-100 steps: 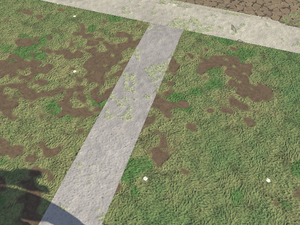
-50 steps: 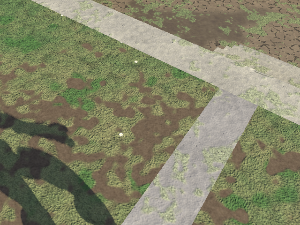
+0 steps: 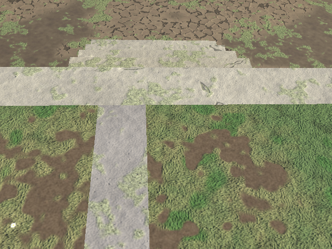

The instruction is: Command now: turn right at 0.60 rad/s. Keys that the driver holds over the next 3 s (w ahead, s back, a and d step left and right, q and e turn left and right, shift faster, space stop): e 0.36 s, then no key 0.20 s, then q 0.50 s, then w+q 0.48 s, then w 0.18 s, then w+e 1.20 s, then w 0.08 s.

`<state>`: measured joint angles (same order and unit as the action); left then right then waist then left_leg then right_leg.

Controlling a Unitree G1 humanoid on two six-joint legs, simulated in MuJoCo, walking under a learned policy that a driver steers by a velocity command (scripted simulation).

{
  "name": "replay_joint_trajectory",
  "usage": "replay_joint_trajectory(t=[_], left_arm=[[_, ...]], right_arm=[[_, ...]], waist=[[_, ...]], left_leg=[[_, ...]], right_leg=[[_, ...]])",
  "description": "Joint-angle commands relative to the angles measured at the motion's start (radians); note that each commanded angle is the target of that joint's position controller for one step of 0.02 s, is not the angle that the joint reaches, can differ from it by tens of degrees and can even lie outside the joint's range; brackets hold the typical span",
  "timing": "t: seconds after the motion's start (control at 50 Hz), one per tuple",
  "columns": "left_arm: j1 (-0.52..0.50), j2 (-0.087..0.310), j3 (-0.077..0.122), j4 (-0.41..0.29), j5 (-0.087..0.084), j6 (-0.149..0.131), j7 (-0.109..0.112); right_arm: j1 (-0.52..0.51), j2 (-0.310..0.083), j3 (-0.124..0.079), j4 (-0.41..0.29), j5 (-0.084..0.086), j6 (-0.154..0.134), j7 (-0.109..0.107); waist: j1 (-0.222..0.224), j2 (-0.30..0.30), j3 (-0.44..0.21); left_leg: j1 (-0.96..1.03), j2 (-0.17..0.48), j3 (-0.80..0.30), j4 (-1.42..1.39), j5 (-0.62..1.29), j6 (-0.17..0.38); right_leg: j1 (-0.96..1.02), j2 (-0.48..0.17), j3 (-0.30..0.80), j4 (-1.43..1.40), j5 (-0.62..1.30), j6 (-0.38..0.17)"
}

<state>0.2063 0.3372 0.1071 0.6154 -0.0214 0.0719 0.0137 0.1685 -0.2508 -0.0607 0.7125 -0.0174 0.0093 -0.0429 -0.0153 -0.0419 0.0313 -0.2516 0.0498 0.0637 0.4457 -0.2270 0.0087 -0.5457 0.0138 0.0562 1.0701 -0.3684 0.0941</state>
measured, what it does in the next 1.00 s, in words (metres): steps on the spot: right foot, then left foot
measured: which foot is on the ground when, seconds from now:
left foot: down 0.00-0.18, up 0.20-0.60, down 0.62-0.96, up 0.98-1.00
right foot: up 0.00-0.16, down 0.18-1.00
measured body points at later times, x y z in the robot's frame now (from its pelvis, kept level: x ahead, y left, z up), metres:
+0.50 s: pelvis -0.01 -0.05 +0.00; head +0.02 -0.07 +0.45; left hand +0.23 +0.18 -0.07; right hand +0.07 -0.36 -0.11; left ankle +0.05 +0.10 -0.70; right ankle -0.02 -0.14 -0.74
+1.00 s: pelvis +0.00 -0.03 -0.02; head +0.03 -0.03 +0.43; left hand +0.17 +0.24 -0.11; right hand +0.14 -0.32 -0.10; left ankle +0.03 +0.09 -0.73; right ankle -0.02 -0.14 -0.74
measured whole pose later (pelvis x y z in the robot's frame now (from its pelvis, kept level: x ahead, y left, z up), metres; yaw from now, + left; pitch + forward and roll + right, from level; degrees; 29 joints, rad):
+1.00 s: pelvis +0.00 -0.03 -0.02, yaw -8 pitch +1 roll -2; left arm 0.21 0.29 0.09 0.67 0.02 0.00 0.03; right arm 0.15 -0.31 -0.07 0.61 0.02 0.03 -0.01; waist 0.01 0.04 0.04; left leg -0.39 -0.05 -0.13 0.76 -0.40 0.00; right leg -0.28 0.02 -0.03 0.58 -0.31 -0.02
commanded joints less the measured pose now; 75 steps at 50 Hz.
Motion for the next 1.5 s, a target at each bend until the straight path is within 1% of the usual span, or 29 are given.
replay_joint_trajectory(t=[0.02,0.1,0.16,0.18,0.2,0.22,0.24,0.28,0.42,0.58,0.62,0.64,0.66,0.7,0.74,0.9,0.94,0.98,1.02,1.04,1.12,1.18,1.22,1.24,1.26,1.28,1.3,1.36,1.5], left_arm=[[-0.103,0.024,-0.009,-0.125,0.004,-0.019,-0.013],[-0.077,0.049,0.0,-0.126,-0.001,-0.011,-0.026],[0.015,0.053,0.015,-0.092,0.0,-0.008,-0.03],[0.056,0.106,0.034,-0.086,0.001,-0.011,-0.02],[0.077,0.242,0.059,-0.11,0.009,-0.018,-0.003],[0.089,0.218,0.047,-0.12,0.045,-0.042,-0.014],[0.064,0.186,0.036,-0.109,0.05,-0.061,-0.019],[-0.033,0.128,0.017,-0.104,0.015,-0.067,-0.008],[-0.061,0.114,0.001,-0.096,0.019,-0.055,0.018],[-0.095,0.066,-0.031,-0.065,0.024,-0.048,-0.001],[-0.025,-0.015,-0.059,-0.027,0.044,-0.063,-0.003],[0.06,-0.006,-0.056,-0.009,0.067,-0.073,-0.006],[0.044,0.005,-0.051,-0.011,0.067,-0.075,-0.002],[-0.058,0.065,-0.031,-0.006,0.055,-0.072,0.006],[-0.068,0.057,-0.026,-0.018,0.048,-0.062,0.015],[-0.018,0.026,0.0,-0.007,0.033,-0.082,0.012],[0.001,0.057,0.014,-0.004,0.034,-0.082,0.011],[0.011,0.096,0.022,-0.007,0.041,-0.082,0.015],[0.004,0.083,0.01,-0.028,0.043,-0.093,0.027],[-0.034,0.088,0.01,-0.031,0.034,-0.093,0.03],[-0.03,0.134,0.024,-0.013,0.018,-0.075,0.028],[-0.028,0.149,0.026,-0.001,-0.001,-0.083,0.008],[-0.023,0.102,0.013,0.015,-0.005,-0.089,-0.003],[-0.036,0.036,-0.006,0.009,0.012,-0.095,-0.011],[-0.107,-0.021,-0.027,-0.078,0.041,-0.113,-0.016],[-0.181,0.045,-0.015,-0.103,0.005,-0.144,-0.019],[-0.192,0.089,-0.003,-0.097,-0.025,-0.16,-0.027],[-0.127,0.089,0.003,-0.037,0.032,-0.177,-0.023],[-0.274,0.003,-0.033,-0.03,0.02,-0.18,-0.04]], right_arm=[[0.002,-0.209,-0.058,-0.057,0.005,-0.001,-0.003],[-0.012,-0.236,-0.07,-0.053,0.025,-0.002,0.015],[-0.019,-0.214,-0.066,-0.036,0.051,-0.006,0.02],[0.032,-0.171,-0.056,-0.018,0.036,-0.01,0.025],[0.02,-0.094,-0.025,-0.07,-0.029,-0.014,0.033],[-0.082,-0.143,-0.039,-0.098,-0.013,-0.021,0.023],[-0.12,-0.177,-0.049,-0.101,0.014,-0.018,0.018],[-0.097,-0.18,-0.057,-0.075,0.01,-0.009,0.003],[-0.059,-0.127,-0.038,-0.058,0.013,-0.008,0.014],[-0.025,-0.109,-0.024,-0.062,0.021,-0.024,0.042],[0.006,-0.114,-0.013,-0.053,-0.008,-0.034,0.05],[-0.035,-0.176,-0.017,-0.075,-0.013,-0.034,0.047],[-0.095,-0.139,-0.007,-0.07,-0.01,-0.035,0.051],[-0.093,-0.135,-0.009,-0.081,0.004,-0.038,0.055],[-0.072,-0.187,-0.021,-0.087,0.018,-0.043,0.05],[-0.057,-0.188,-0.038,-0.164,0.035,0.001,0.025],[-0.061,-0.171,-0.036,-0.186,0.038,0.007,0.027],[-0.033,-0.147,-0.034,-0.191,0.035,0.011,0.035],[-0.043,-0.19,-0.058,-0.192,0.036,0.017,0.044],[-0.031,-0.17,-0.055,-0.185,0.043,0.025,0.047],[-0.072,-0.107,-0.02,-0.204,0.048,0.035,0.071],[-0.02,-0.137,-0.031,-0.191,0.05,0.026,0.08],[0.145,-0.149,-0.047,-0.114,0.045,0.017,0.072],[0.259,-0.194,-0.067,-0.084,0.05,0.01,0.064],[0.299,-0.356,-0.091,-0.123,0.037,-0.012,0.058],[0.285,-0.305,-0.076,-0.143,0.022,-0.044,0.068],[0.24,-0.247,-0.055,-0.139,0.018,-0.063,0.067],[0.15,-0.187,-0.028,-0.148,0.021,-0.066,0.047],[0.265,-0.199,-0.035,-0.075,0.037,-0.06,0.012]], waist=[[-0.043,0.23,-0.095],[-0.032,0.249,-0.105],[0.027,0.206,-0.118],[0.029,0.073,-0.142],[0.0,-0.283,-0.15],[0.085,-0.221,-0.209],[0.082,-0.133,-0.172],[0.03,-0.069,-0.116],[0.017,-0.095,-0.144],[0.007,-0.099,-0.114],[0.017,-0.007,-0.14],[0.102,0.153,-0.134],[0.117,0.237,-0.114],[0.047,0.177,-0.058],[0.04,0.187,-0.032],[0.026,0.105,-0.08],[0.022,-0.005,-0.081],[0.018,-0.176,-0.085],[0.035,-0.086,-0.086],[0.012,-0.038,-0.074],[0.056,-0.103,-0.076],[0.033,-0.11,-0.079],[-0.028,-0.038,-0.096],[-0.068,0.117,-0.096],[-0.062,0.402,-0.07],[-0.106,0.268,-0.074],[-0.067,0.204,0.013],[0.0,0.146,0.045],[-0.054,0.149,0.019]], left_leg=[[0.197,0.24,-0.144,-0.111,0.338,0.207],[0.164,0.27,-0.109,-0.08,0.376,0.196],[0.096,0.24,-0.037,0.052,0.314,0.11],[-0.04,0.183,0.044,0.208,0.164,0.029],[-0.376,0.041,0.109,0.543,-0.409,-0.077],[-0.454,-0.023,-0.064,0.72,-0.48,-0.094],[-0.462,-0.005,-0.108,0.782,-0.408,-0.084],[-0.461,0.014,-0.131,0.733,-0.251,-0.073],[-0.306,-0.032,-0.118,0.486,-0.099,-0.099],[-0.036,-0.031,-0.092,0.1,-0.06,-0.053],[0.168,0.052,-0.18,-0.072,0.269,-0.013],[0.151,0.151,-0.292,-0.046,0.423,0.057],[-0.012,0.167,-0.329,-0.079,0.23,0.134],[-0.052,0.078,-0.279,-0.084,0.034,0.078],[-0.059,0.076,-0.312,-0.075,0.059,0.076],[-0.077,0.04,-0.396,0.041,0.146,0.113],[-0.162,-0.032,-0.307,0.153,0.082,0.062],[-0.292,-0.109,-0.149,0.395,-0.188,-0.003],[-0.376,-0.051,-0.153,0.74,-0.412,-0.04],[-0.38,-0.02,-0.159,0.727,-0.369,-0.047],[-0.246,0.002,-0.04,0.476,-0.23,-0.041],[-0.081,-0.034,0.025,0.247,-0.179,0.004],[0.148,-0.102,0.077,0.093,-0.111,0.037],[0.302,-0.025,-0.088,0.022,-0.156,0.086],[0.399,0.262,-0.701,-0.128,-0.266,0.272],[0.343,0.343,-0.885,-0.273,-0.452,0.38],[0.29,0.326,-0.82,-0.292,-0.491,0.349],[0.182,0.183,-0.532,-0.259,-0.184,0.243],[0.161,0.091,-0.346,-0.228,0.164,0.19]], right_leg=[[-0.037,-0.039,-0.051,-0.151,-0.034,0.005],[0.109,-0.027,-0.113,-0.338,-0.02,-0.038],[0.314,0.014,-0.139,-0.634,0.183,-0.117],[0.485,-0.045,-0.022,-0.692,0.391,-0.16],[0.662,-0.334,0.368,-0.656,0.844,-0.297],[0.576,-0.42,0.462,-0.681,0.829,-0.463],[0.536,-0.361,0.382,-0.704,0.711,-0.438],[0.476,-0.259,0.279,-0.707,0.567,-0.335],[0.417,-0.193,0.247,-0.704,0.477,-0.319],[0.317,-0.181,0.313,-0.65,0.366,-0.299],[0.249,-0.099,0.227,-0.604,0.214,-0.191],[0.237,-0.008,0.13,-0.539,0.04,-0.135],[0.342,-0.011,0.087,-0.597,0.047,-0.09],[0.361,0.002,0.064,-0.575,0.123,-0.084],[0.336,0.004,0.05,-0.557,0.145,-0.094],[0.326,-0.009,0.002,-0.535,0.15,-0.11],[0.375,-0.09,0.079,-0.611,0.183,-0.162],[0.438,-0.326,0.293,-0.71,0.365,-0.314],[0.435,-0.442,0.342,-0.713,0.582,-0.41],[0.427,-0.399,0.258,-0.704,0.562,-0.37],[0.367,-0.276,0.046,-0.772,0.166,-0.288],[0.309,-0.28,0.006,-0.773,-0.042,-0.265],[0.197,-0.238,-0.077,-0.628,-0.129,-0.218],[0.041,-0.175,-0.181,-0.339,-0.141,-0.153],[-0.341,-0.012,-0.166,0.051,-0.297,-0.069],[-0.438,-0.017,0.018,0.153,-0.263,-0.083],[-0.453,-0.058,0.039,0.148,-0.156,-0.108],[-0.312,-0.101,0.023,-0.005,0.119,-0.091],[-0.142,-0.011,-0.018,-0.405,0.394,-0.034]])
